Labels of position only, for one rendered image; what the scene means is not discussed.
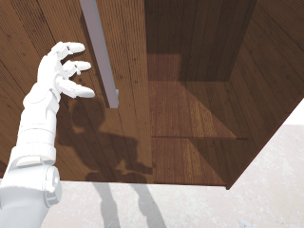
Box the right robot hand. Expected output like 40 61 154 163
237 218 256 228

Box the robot left upper arm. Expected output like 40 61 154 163
0 164 63 228

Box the left robot hand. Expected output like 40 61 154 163
37 42 95 99

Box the handle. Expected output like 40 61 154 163
80 0 119 108

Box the left robot forearm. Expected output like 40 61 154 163
0 82 61 209

